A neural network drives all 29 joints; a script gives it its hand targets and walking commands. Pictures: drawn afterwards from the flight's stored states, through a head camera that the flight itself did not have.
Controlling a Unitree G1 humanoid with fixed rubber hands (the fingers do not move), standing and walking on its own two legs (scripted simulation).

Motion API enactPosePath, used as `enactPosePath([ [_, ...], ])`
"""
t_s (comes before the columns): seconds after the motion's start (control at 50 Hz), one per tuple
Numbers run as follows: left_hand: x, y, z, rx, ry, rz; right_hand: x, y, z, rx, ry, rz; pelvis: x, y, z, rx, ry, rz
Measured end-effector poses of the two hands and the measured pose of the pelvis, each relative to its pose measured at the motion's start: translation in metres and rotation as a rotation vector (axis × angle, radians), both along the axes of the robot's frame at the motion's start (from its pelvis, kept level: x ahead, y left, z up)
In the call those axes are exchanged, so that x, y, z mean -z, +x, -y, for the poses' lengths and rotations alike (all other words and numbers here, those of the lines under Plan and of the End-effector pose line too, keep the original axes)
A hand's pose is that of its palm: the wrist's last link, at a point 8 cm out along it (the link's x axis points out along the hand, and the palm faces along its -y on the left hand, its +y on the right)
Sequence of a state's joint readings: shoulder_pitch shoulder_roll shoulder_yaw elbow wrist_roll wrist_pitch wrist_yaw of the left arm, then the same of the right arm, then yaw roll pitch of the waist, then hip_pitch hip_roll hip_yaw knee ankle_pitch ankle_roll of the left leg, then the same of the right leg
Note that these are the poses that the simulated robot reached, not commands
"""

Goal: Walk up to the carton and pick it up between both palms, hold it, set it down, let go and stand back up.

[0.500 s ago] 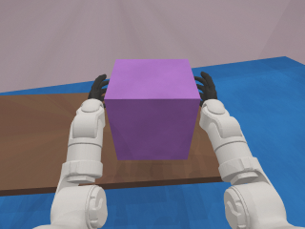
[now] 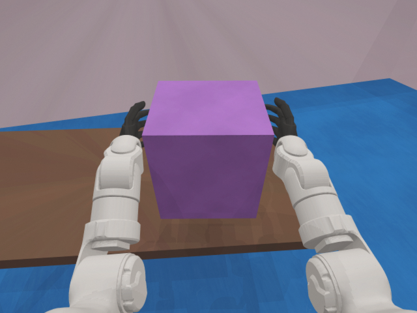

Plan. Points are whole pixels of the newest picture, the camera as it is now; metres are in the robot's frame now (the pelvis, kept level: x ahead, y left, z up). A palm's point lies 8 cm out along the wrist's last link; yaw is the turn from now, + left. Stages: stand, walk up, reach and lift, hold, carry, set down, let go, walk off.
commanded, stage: hold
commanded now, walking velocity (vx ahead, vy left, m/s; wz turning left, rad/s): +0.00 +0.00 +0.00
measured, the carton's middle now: (208, 150) +0.40 +0.02 +0.17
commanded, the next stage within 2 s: none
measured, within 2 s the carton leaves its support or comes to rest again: neither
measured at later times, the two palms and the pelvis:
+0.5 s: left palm (130, 140) +0.37 +0.17 +0.21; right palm (285, 138) +0.38 -0.12 +0.21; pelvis +0.00 +0.00 +0.00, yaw +0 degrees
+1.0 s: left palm (130, 139) +0.37 +0.17 +0.21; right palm (285, 137) +0.38 -0.12 +0.21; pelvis +0.00 +0.00 +0.00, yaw +0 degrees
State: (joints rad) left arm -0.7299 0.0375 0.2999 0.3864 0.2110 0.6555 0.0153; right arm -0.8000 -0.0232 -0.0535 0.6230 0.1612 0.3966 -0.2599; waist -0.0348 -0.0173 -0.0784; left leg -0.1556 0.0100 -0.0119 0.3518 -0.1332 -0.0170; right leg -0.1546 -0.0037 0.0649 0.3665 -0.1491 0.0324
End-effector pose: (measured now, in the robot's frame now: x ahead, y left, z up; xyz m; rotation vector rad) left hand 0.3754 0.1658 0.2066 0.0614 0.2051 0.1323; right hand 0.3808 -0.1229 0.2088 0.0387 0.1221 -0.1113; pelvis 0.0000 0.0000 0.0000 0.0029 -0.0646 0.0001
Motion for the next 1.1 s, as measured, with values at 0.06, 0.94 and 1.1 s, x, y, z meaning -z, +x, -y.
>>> enactPosePath([
  [0.06,0.0012,0.0012,0.0,0.0,0.0,-0.003,0.0012,0.0012,0.0,0.0,0.0,-0.003,-0.0001,0.0006,0.0,0.0,0.0,-0.001],
  [0.94,-0.0029,-0.0007,-0.0002,0.001,0.003,0.008,-0.0029,-0.0007,-0.0003,0.0,-0.003,0.007,-0.0001,0.0004,0.0003,0.0,0.0,0.001],
  [1.1,-0.0029,-0.0005,-0.0002,0.001,0.003,0.008,-0.003,-0.0004,-0.0003,0.0,-0.004,0.007,-0.0002,0.0007,0.0003,0.0,0.0,0.001],
])
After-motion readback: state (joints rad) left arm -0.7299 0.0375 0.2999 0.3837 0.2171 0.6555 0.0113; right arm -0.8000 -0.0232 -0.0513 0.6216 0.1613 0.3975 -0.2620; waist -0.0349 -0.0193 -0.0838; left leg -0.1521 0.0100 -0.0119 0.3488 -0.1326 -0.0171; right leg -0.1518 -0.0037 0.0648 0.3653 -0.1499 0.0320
